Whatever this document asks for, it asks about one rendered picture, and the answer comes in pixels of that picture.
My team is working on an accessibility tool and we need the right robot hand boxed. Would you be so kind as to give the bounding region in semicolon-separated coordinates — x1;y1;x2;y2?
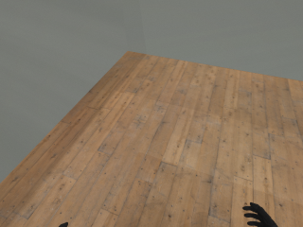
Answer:
242;202;278;227

